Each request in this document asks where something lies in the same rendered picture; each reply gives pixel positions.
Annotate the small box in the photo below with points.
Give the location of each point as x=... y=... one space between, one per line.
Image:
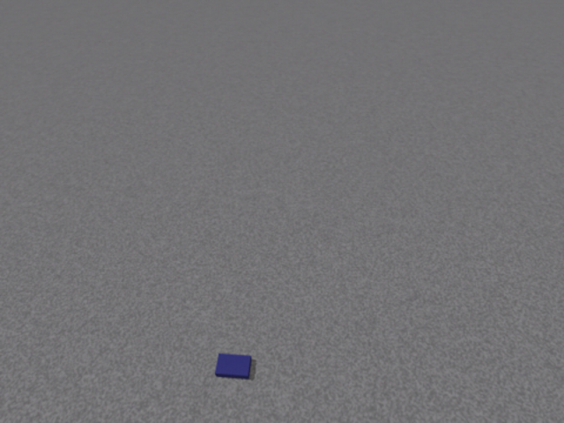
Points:
x=233 y=366

